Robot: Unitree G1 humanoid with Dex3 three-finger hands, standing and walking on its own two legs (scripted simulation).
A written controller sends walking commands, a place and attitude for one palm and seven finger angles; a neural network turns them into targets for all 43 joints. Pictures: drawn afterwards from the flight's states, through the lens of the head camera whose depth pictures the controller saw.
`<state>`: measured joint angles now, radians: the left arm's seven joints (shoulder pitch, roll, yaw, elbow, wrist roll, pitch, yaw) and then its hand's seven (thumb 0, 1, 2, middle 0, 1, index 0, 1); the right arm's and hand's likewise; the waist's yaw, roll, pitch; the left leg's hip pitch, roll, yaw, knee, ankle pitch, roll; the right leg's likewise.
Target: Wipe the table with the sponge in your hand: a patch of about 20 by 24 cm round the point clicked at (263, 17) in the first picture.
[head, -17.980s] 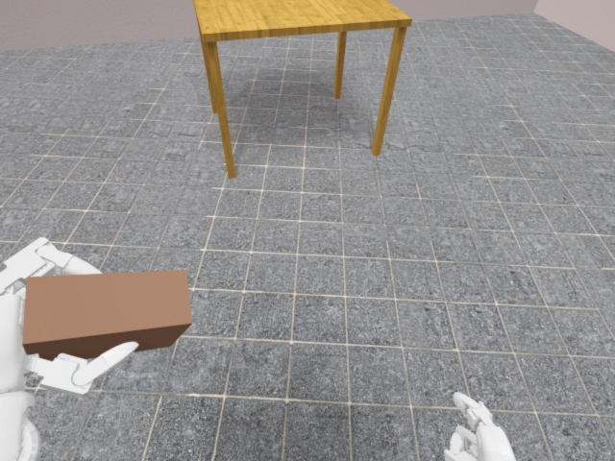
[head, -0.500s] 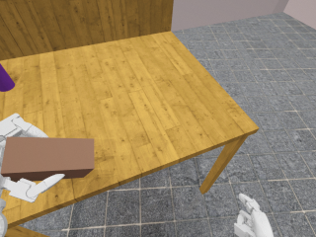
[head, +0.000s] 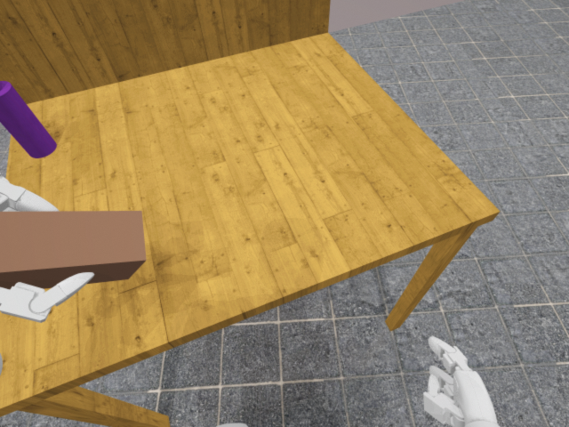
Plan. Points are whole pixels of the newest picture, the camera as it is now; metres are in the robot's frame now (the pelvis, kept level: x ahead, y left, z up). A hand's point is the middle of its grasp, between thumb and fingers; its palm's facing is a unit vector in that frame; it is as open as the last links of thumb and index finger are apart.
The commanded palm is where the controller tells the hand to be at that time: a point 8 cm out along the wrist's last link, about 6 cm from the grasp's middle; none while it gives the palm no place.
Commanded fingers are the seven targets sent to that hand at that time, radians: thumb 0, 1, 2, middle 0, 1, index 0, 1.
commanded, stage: come to a stop and stand still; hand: left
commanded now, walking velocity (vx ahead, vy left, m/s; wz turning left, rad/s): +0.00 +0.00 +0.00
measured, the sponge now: (93, 250) +0.27 +0.24 +0.15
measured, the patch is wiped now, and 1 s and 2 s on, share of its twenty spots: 0.00 0.00 0.00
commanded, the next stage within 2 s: look again from close up in 0.60 s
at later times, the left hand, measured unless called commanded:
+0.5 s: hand out of the picture +0.23 +0.33 +0.16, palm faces +0.37 -0.84 -0.40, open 9.6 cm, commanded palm +0.17 +0.36 +0.18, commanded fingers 0.00 0.10 1.30 -1.20 -1.60 -1.20 -1.60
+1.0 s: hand (12, 286) +0.22 +0.29 +0.15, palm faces +0.37 -0.84 -0.40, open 9.6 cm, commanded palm +0.16 +0.33 +0.18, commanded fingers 0.00 0.10 1.30 -1.20 -1.60 -1.20 -1.60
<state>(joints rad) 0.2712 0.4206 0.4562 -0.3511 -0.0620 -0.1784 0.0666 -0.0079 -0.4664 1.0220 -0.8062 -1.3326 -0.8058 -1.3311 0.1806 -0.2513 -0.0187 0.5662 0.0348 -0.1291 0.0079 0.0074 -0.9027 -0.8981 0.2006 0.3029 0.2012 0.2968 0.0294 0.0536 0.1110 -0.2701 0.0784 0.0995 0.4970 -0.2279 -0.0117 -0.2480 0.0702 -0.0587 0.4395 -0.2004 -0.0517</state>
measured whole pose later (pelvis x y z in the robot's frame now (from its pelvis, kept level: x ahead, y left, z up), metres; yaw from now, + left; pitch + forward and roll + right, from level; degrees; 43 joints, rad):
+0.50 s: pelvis +0.01 +0.08 +0.00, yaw +1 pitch -1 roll -1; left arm 0.38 0.37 0.35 -0.45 -0.02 -0.21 0.08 -0.01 -0.47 1.02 -0.80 -1.34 -0.80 -1.33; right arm 0.17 -0.15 0.06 0.54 0.00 -0.16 0.00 0.01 -0.90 -0.90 0.20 0.30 0.20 0.30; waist 0.03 -0.03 0.07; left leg -0.21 -0.04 0.14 0.45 -0.24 0.09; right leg -0.22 -0.05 -0.02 0.46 -0.23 0.01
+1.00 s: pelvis +0.00 +0.04 +0.00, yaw +2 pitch -1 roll -1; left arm 0.43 0.35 0.34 -0.42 -0.03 -0.20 0.09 -0.01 -0.46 1.03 -0.80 -1.34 -0.80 -1.34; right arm 0.22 -0.22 0.02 0.56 0.01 -0.12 -0.04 0.01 -0.90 -0.90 0.20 0.30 0.20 0.30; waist 0.01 0.01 0.05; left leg -0.23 0.01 0.10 0.45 -0.22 0.05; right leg -0.19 0.00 -0.06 0.39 -0.19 -0.01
